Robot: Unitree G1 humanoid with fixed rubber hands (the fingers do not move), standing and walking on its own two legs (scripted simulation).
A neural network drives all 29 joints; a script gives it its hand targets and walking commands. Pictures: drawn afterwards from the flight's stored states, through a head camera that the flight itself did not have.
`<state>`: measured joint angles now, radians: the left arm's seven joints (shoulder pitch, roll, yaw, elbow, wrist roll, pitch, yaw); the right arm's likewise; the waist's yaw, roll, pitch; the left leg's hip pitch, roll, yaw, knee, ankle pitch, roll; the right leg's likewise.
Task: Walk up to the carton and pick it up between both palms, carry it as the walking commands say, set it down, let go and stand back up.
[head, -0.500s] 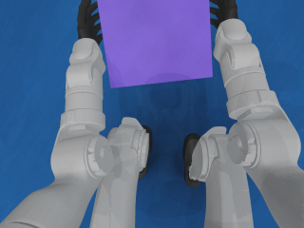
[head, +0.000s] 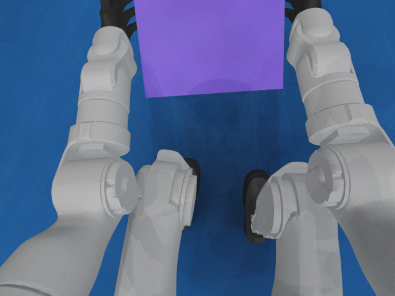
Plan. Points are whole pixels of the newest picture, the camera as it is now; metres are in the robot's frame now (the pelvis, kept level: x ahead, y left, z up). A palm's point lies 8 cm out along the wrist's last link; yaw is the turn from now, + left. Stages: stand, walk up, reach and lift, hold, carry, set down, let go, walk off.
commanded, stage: set down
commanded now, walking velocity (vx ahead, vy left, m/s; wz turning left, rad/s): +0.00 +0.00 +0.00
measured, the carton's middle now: (209, 33) +0.53 +0.06 -0.22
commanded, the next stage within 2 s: none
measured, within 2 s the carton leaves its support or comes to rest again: rests again in 1.00 s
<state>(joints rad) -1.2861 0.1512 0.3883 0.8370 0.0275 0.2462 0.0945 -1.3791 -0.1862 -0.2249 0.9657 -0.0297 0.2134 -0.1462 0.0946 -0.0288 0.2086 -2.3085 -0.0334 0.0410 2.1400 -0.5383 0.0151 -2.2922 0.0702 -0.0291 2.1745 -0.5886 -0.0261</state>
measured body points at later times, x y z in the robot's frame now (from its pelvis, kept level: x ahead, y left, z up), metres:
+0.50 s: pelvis +0.00 +0.00 -0.01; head +0.36 +0.00 +0.26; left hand +0.52 +0.20 -0.16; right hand +0.56 -0.09 -0.18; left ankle +0.12 +0.11 -0.34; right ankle +0.10 -0.10 -0.34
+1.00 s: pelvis +0.00 +0.00 -0.02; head +0.36 +0.00 +0.25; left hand +0.52 +0.21 -0.17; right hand +0.56 -0.08 -0.18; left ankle +0.12 +0.11 -0.34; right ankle +0.10 -0.10 -0.34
